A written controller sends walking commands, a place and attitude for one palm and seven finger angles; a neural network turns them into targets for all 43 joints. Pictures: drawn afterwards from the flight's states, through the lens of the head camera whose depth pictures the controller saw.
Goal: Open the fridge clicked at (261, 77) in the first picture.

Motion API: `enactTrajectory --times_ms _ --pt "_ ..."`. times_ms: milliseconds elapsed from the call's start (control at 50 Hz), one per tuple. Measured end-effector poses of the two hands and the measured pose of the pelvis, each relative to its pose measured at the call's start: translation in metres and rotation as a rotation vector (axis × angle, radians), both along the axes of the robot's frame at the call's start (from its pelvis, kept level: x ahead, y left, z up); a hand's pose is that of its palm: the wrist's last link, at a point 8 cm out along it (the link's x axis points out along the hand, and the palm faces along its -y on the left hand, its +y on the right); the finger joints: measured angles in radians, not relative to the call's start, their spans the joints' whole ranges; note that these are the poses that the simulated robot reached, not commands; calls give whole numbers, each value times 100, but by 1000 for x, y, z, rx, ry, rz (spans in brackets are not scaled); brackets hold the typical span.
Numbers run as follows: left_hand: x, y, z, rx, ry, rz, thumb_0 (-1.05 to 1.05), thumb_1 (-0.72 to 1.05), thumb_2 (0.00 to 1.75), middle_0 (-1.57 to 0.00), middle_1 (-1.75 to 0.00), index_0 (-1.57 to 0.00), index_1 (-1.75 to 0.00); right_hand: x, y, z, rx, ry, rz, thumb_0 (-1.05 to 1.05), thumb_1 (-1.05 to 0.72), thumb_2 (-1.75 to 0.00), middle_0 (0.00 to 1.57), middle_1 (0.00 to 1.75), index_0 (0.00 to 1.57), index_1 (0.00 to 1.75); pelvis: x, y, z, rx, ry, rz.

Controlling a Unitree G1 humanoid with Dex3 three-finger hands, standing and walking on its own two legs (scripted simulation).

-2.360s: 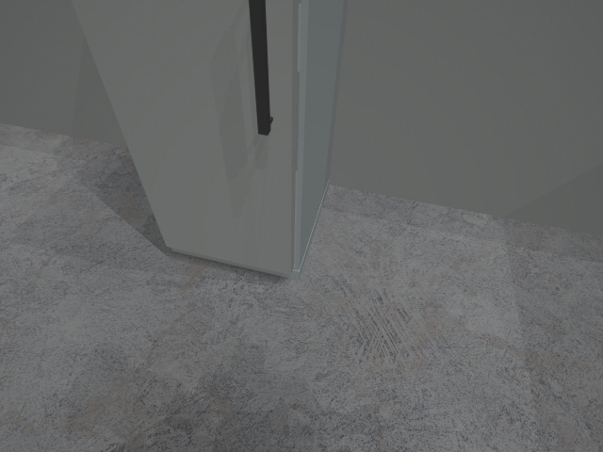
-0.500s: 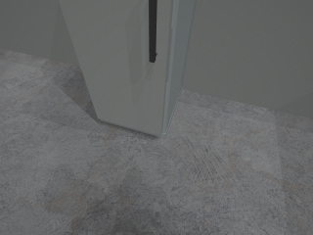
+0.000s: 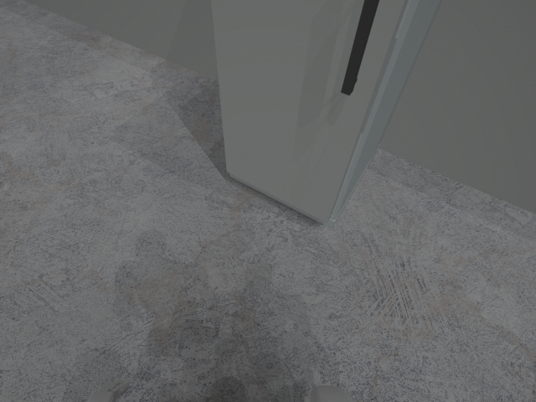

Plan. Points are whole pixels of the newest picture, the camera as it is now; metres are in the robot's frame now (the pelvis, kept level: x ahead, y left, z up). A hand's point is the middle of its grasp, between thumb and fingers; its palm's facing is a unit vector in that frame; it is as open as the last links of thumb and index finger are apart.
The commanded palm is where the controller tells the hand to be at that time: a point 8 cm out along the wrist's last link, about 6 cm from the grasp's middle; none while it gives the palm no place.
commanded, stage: walk to a spot facing it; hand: right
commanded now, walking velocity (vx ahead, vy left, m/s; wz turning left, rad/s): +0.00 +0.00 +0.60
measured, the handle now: (369, 19) +0.85 -0.20 +0.15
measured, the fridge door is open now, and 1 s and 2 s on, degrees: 0 0 0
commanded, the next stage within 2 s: none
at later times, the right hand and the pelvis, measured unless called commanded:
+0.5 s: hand out of the picture +0.09 -0.31 -0.18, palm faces -0.24 +0.95 -0.20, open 7.4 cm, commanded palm none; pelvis -0.02 -0.11 +0.00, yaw +19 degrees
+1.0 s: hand (358, 389) +0.17 -0.15 -0.16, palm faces -0.58 +0.79 -0.22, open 7.4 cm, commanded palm none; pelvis -0.03 -0.07 -0.01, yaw +38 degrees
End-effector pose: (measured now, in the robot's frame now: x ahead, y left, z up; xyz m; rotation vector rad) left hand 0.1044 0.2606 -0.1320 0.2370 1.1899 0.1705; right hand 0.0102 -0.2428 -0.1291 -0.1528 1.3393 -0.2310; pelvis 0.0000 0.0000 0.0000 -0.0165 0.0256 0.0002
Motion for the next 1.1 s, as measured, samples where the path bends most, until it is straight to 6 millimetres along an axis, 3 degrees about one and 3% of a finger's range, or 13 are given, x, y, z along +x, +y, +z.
enactTrajectory --times_ms 100,220,260,360,480,560,660,800,920,1000,1100 --pt "-2 -14 10 20 -59 37 1 91 90 -19 -30 -20 -30 17 -24 -5 -1 -36 54 0 -91 -90 20 30 20 30 -5 -19 -2 14 -4 50" --pt "-16 -48 21 44 -137 87 1 90 90 -20 -30 -20 -30 41 -66 -18 10 -76 132 0 -91 -90 20 30 20 30 -15 -54 -9 35 -3 120" --pt "-31 -61 24 56 -148 111 1 90 89 -20 -30 -20 -30 51 -81 -25 16 -89 156 0 -91 -90 20 30 20 30 -19 -66 -11 28 -12 143" --pt "-81 -88 34 67 -92 187 1 90 89 -20 -30 -21 -30 75 -104 -17 32 -110 241 0 -91 -90 20 30 20 30 -23 -89 0 65 -33 217" --pt "-134 -114 33 60 -35 311 1 90 89 -20 -30 -21 -30 88 -114 -16 47 -77 324 0 -91 -90 19 30 20 30 -24 -107 4 79 -32 309" --pt "-173 -131 28 42 12 406 1 90 89 -20 -30 -21 -30 96 -107 -18 60 -36 389 0 -91 -90 19 30 20 30 -26 -114 4 80 -27 363" --pt "-226 -149 19 10 101 524 1 90 89 -20 -30 -21 -30 114 -81 -19 84 -24 484 0 -91 -90 19 30 20 30 -32 -116 3 74 -18 430" --pt "-291 -164 5 -44 186 677 1 90 89 -20 -30 -21 -30 150 -21 -12 105 -85 650 0 -91 -90 19 30 20 30 -42 -108 -1 57 -5 530" --pt "-328 -158 -21 -99 204 770 1 90 89 -20 -30 -21 -30 179 37 -4 100 -202 771 0 -91 -90 20 30 20 30 -44 -83 -15 33 0 610" --pt "-316 -139 -22 -122 191 779 1 90 89 -20 -30 -20 -30 178 46 2 85 -230 767 0 -91 -90 20 30 20 30 -34 -66 -12 43 -15 654" --pt "-260 -95 -7 -73 26 787 1 91 90 -20 -30 -20 -30 163 35 -1 51 -109 779 0 -91 -90 20 30 20 30 -10 -48 -3 37 -23 714"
